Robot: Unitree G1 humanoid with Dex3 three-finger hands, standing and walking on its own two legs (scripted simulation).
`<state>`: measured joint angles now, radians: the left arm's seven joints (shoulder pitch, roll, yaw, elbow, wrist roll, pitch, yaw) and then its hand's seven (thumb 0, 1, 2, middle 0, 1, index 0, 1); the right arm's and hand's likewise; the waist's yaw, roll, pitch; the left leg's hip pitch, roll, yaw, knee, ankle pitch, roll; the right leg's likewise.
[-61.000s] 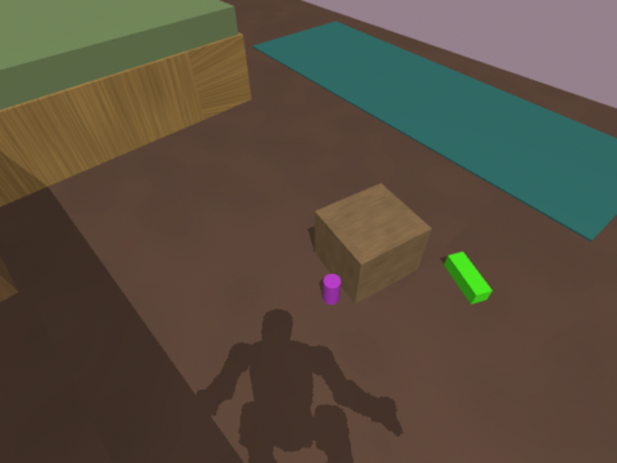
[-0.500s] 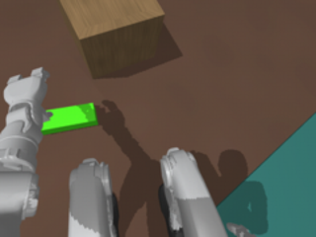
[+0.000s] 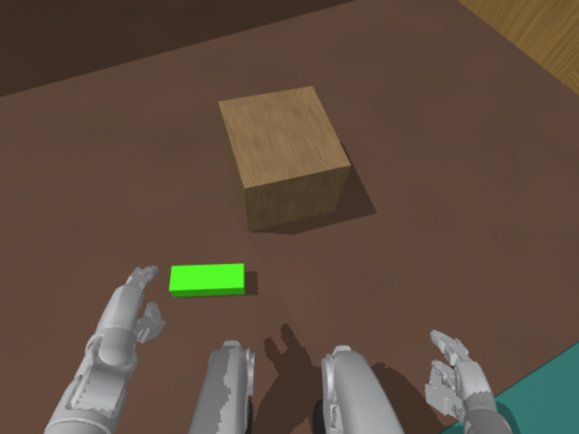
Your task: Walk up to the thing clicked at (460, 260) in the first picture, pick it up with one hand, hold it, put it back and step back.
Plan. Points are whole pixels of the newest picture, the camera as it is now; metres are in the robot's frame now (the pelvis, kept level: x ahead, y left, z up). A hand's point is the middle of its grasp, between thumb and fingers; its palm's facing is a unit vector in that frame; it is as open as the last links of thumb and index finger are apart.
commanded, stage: home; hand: left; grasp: from above
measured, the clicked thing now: (209, 280) +0.50 +0.22 -0.54
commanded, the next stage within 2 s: none
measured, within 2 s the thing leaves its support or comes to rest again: neither
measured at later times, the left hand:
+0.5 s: hand (112, 350) +0.23 +0.19 +0.08, palm faces +0.10 -0.97 -0.21, open 7.4 cm
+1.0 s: hand (107, 368) +0.21 +0.19 +0.09, palm faces +0.10 -0.97 -0.20, open 7.4 cm
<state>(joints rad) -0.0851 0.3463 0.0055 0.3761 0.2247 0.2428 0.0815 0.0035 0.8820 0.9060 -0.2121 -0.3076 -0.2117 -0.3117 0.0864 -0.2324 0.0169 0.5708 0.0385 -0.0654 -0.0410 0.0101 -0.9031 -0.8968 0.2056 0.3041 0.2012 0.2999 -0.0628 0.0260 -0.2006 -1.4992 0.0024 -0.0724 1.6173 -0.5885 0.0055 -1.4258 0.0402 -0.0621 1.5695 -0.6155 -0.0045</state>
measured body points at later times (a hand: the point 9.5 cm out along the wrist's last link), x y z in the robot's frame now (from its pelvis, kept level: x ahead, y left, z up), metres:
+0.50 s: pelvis +0.07 +0.00 +0.14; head +0.10 +0.01 +0.59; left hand +0.22 +0.24 +0.10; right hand +0.23 -0.24 +0.07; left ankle +0.07 +0.11 -0.54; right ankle +0.06 -0.12 -0.54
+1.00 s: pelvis +0.07 +0.00 +0.14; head +0.09 +0.01 +0.59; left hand +0.21 +0.24 +0.11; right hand +0.24 -0.23 +0.08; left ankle +0.07 +0.11 -0.54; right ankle +0.06 -0.12 -0.54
